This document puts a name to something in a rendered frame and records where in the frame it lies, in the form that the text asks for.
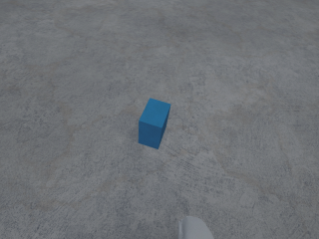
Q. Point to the carton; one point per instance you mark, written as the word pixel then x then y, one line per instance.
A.
pixel 152 123

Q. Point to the right robot thigh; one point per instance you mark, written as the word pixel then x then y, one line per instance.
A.
pixel 193 228

